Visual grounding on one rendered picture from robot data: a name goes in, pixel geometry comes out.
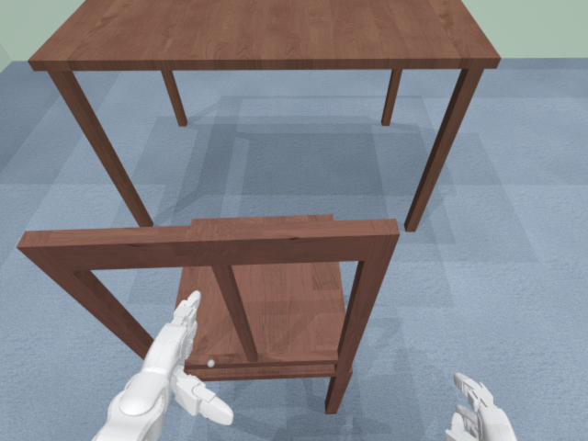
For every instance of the chair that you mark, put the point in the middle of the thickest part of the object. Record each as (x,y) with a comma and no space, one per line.
(272,303)

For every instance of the left robot forearm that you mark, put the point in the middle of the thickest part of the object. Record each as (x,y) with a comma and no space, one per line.
(137,413)

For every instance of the table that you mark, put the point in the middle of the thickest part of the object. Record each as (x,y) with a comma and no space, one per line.
(201,35)

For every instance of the right robot hand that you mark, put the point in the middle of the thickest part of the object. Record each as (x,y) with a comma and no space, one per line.
(490,423)

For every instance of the left robot hand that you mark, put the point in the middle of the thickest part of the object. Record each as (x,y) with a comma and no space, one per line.
(172,345)

